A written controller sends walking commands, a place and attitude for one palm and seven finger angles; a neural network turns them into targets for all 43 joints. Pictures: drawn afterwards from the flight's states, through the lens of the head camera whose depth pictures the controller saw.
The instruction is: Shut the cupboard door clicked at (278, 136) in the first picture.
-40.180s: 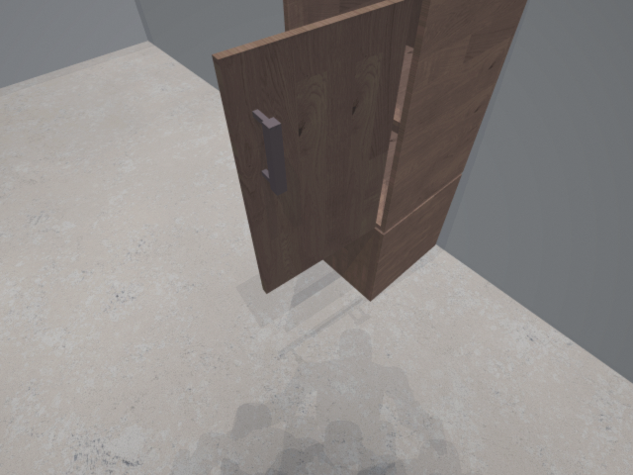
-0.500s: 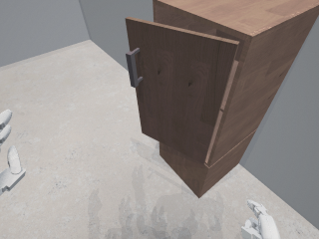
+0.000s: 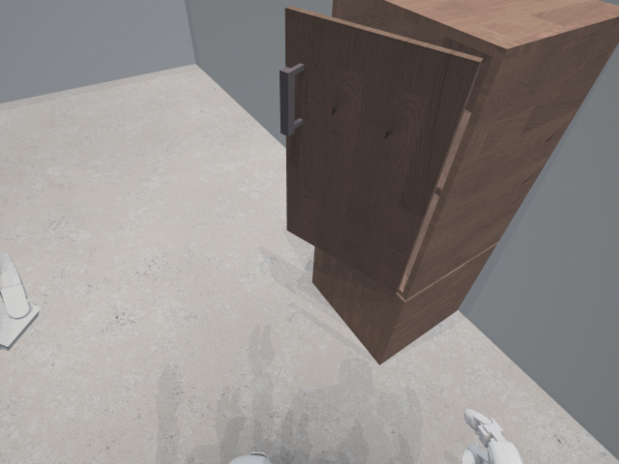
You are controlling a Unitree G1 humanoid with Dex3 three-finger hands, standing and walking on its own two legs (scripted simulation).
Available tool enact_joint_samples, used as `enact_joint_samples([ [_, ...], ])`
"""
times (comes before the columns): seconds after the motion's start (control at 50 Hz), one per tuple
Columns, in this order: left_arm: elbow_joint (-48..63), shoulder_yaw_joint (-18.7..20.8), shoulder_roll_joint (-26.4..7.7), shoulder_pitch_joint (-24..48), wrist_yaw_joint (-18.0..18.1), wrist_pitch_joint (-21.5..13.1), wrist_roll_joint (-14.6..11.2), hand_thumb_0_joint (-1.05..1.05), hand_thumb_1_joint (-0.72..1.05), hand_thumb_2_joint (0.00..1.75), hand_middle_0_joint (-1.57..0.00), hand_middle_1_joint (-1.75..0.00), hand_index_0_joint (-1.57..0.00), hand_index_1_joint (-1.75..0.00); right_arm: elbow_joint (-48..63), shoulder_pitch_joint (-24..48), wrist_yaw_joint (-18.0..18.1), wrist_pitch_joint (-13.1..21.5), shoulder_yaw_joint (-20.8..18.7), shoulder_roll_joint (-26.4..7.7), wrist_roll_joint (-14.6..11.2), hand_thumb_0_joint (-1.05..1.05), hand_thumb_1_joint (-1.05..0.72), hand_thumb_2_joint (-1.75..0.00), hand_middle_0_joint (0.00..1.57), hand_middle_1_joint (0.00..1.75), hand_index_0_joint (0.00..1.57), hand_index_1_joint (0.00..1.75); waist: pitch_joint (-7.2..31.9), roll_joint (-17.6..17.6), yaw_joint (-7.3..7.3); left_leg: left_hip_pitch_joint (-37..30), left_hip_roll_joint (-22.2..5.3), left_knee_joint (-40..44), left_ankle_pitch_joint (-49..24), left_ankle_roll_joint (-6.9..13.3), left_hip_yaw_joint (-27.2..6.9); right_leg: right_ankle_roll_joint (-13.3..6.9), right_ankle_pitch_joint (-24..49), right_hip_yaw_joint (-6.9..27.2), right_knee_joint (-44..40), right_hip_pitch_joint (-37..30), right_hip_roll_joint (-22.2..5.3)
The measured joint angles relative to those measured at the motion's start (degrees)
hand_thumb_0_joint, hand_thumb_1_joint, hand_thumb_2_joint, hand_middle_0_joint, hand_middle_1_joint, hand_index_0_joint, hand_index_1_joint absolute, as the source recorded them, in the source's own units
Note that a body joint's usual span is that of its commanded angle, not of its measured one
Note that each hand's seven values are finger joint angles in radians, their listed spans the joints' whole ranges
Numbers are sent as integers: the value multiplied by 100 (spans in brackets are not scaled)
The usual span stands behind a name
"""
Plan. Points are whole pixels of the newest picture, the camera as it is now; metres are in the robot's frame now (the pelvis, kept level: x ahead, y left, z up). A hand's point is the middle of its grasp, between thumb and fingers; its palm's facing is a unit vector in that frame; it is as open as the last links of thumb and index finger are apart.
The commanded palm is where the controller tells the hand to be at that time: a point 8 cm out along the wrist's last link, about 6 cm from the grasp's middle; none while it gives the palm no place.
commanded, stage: step back with the hand held close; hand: left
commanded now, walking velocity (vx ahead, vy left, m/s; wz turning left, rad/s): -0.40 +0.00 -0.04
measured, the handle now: (293, 100) +0.76 +0.09 +0.11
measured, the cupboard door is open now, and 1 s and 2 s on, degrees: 20 20 20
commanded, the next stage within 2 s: stop stepping back and stand still in 0.26 s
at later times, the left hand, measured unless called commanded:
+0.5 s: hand out of the picture +0.05 +0.32 +0.19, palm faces +0.58 -0.75 -0.33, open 7.4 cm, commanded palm -0.01 +0.35 +0.20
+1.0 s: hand out of the picture -0.03 +0.35 +0.18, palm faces +0.52 -0.78 -0.33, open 7.4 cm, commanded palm -0.09 +0.37 +0.20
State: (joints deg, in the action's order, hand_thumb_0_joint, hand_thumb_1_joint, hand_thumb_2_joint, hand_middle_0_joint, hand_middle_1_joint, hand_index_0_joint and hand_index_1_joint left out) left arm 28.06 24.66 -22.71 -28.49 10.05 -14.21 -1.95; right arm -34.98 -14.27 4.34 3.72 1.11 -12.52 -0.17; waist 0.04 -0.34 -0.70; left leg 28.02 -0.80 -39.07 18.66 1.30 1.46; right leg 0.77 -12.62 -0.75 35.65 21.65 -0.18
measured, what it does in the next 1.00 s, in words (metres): walks backwards: left foot, then right foot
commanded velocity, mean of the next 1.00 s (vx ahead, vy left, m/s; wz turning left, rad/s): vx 0.02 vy -0.04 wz -0.03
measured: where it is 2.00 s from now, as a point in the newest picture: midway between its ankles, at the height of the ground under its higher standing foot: outside the picture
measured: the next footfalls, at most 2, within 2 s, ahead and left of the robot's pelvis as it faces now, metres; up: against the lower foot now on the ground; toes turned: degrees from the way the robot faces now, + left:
left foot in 0.46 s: +0.01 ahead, +0.14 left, +0.00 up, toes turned +5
right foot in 0.74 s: -0.21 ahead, -0.04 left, +0.00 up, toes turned -1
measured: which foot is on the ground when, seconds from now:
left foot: down 0.00-0.32, up 0.34-0.44, down 0.46-0.72, up 0.74-1.00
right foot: down 0.00-0.48, up 0.50-0.72, down 0.74-1.00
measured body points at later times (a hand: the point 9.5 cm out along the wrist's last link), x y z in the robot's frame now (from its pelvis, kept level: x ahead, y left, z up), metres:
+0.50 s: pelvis -0.13 +0.04 -0.01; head -0.14 +0.07 +0.44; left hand +0.02 +0.36 +0.21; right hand +0.05 -0.20 -0.08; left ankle -0.03 +0.14 -0.72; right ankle -0.03 -0.13 -0.71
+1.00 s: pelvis -0.22 +0.07 +0.02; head -0.25 +0.09 +0.47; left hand -0.06 +0.38 +0.20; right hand -0.10 -0.20 -0.07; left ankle -0.21 +0.20 -0.71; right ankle -0.25 -0.03 -0.72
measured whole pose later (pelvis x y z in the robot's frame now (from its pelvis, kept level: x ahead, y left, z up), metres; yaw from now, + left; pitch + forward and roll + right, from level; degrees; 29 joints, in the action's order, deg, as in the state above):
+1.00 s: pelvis -0.22 +0.07 +0.02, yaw +1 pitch +0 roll +0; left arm 24.1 21.5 -21.8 -27.3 11.9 -8.7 -2.3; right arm -38.3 -18.8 6.0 3.2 -0.5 -14.8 0.0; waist 4.5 2.3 0.1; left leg 17.1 -3.6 -34.7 20.7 0.7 5.5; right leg -2.4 -18.2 -2.4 28.9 10.6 0.2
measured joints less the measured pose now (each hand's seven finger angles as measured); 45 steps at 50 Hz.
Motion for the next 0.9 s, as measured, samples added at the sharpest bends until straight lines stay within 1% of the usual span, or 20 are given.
enact_joint_samples([
  [0.1,34,-93,-101,63,94,-20,-27,1,89,90,-21,-30,-21,-30,-89,56,8,-61,-34,-68,1,1,-90,-90,20,30,21,30,-19,38,95,111,49,111,-74,4,-1,23,133,-3,-82,119,-46],
  [0.2,48,113,-391,99,45,-6,-54,1,89,90,-21,-30,-21,-30,46,111,74,21,-108,-12,-19,1,-90,-90,20,30,21,30,-192,-103,293,265,-145,374,-792,165,-45,-41,-801,14,372,311,234],
  [0.26,220,321,-676,65,-38,-74,-109,1,89,90,-21,-30,-21,-30,64,49,33,135,-156,98,-23,1,-90,-90,20,30,21,30,-149,-82,400,492,-279,428,-1150,170,80,-147,-1143,4,548,-5,364],
  [0.32,367,427,-641,-73,-50,-179,-173,1,89,90,-21,-30,-21,-30,-17,180,-37,174,-172,97,-31,1,-90,-90,20,30,21,30,-230,-121,325,680,-341,330,-820,17,190,-139,-673,-11,393,24,352],
  [0.36,470,342,-554,-233,-14,-122,-152,1,89,90,-21,-30,-21,-30,-137,220,-98,126,-197,89,-21,1,-90,-90,20,30,21,30,-226,4,145,753,-173,-304,-12,-227,189,-145,-264,71,336,59,170],
  [0.4,512,185,-391,-342,13,-13,-76,1,89,90,-21,-30,-21,-30,-262,195,-123,-6,-183,78,33,1,-91,-90,20,30,21,30,-105,176,-73,645,-8,-1235,418,-297,168,0,-46,270,255,87,4],
  [0.42,486,108,-306,-331,27,35,-44,1,89,90,-21,-30,-21,-30,-281,146,-105,-59,-149,78,53,1,-91,-90,20,30,21,30,-21,247,-151,429,17,-1297,545,-282,160,68,-27,334,192,102,-59],
  [0.46,392,-15,-148,-124,56,132,-5,1,89,90,-21,-30,-21,-30,-205,15,-28,-53,-77,25,55,1,-90,-90,20,30,21,30,143,245,-231,-249,-40,-454,634,-199,30,100,-205,285,229,251,-134],
  [0.48,293,-48,-93,108,76,156,4,1,89,90,-21,-30,-21,-30,-167,13,27,5,-76,5,51,1,-90,-90,20,30,21,30,126,201,-173,-260,-54,-166,153,-130,-21,99,-513,238,382,365,-133],
  [0.52,54,-32,-30,586,108,213,7,1,89,90,-21,-30,-21,-30,-163,122,76,143,-94,70,27,1,-90,-90,20,30,21,30,-127,166,-118,-195,-64,-148,-633,58,-27,91,-1029,327,1152,528,31],
  [0.56,-55,56,-21,709,79,308,-14,1,89,90,-21,-30,-21,-30,-195,189,-12,244,-73,220,4,1,-91,-90,20,30,21,30,-209,152,6,-259,-128,27,-821,124,-18,86,-1241,314,1974,573,266],
  [0.6,48,79,-23,531,59,439,-44,1,89,90,-20,-30,-20,-30,-175,167,-146,258,-22,374,-7,1,-90,-90,20,30,21,30,-142,167,110,-373,-223,403,-890,90,57,48,-1292,129,2328,434,418],
  [0.66,371,-47,-35,58,37,571,-111,2,89,90,-20,-30,-20,-30,-89,53,-257,200,66,503,29,1,-90,-90,20,30,21,30,70,137,172,-516,-358,1081,-934,-28,225,-69,-1462,-310,1677,-199,551],
  [0.7,550,-122,-154,-214,17,609,-161,2,89,90,-20,-30,-20,-30,6,-22,-259,133,111,519,69,1,-90,-90,20,30,21,30,208,114,191,-511,-364,1391,-814,-156,321,-213,-1590,-556,533,-880,605],
  [0.72,641,-95,-289,-324,9,626,-171,2,89,90,-20,-30,-20,-30,77,-46,-254,92,127,520,76,1,-90,-90,20,30,21,30,278,191,177,-397,-296,1344,-547,-229,419,-319,-1600,-559,-112,-1216,562],
  [0.74,748,21,-487,-434,11,616,-174,2,89,90,-20,-30,-20,-30,170,-46,-254,52,145,519,73,1,-90,-90,20,30,21,30,360,394,114,-142,-151,1025,-204,-269,567,-495,-1611,-300,-732,-1465,419],
  [0.76,767,64,-555,-420,-5,583,-168,2,89,90,-20,-30,-20,-30,154,32,-247,20,138,440,72,1,-90,-90,21,30,21,30,357,393,-6,139,-149,393,5,-276,502,-612,-938,-170,-958,-1380,374],
  [0.78,668,42,-555,-323,-34,513,-163,1,89,90,-21,-30,-20,-30,29,125,-232,-30,117,337,85,1,-90,-90,21,30,21,30,287,268,-63,295,-202,-283,78,-289,348,-640,-567,-165,-849,-1292,427],
  [0.84,98,-62,-467,-98,-6,401,-150,1,89,90,-21,-30,-21,-30,-262,32,-146,-186,30,168,-3,1,-90,-90,20,30,21,30,410,176,-89,362,-127,-1532,126,-287,90,-564,-493,-134,-800,-1280,379],
  [0.9,-416,-117,-187,22,91,452,-109,1,89,90,-21,-30,-21,-30,-332,-201,-10,-216,-43,8,-15,1,-90,-90,20,30,21,30,563,213,-56,46,-146,-1452,162,-234,145,-478,-429,-64,-976,-1290,225],
])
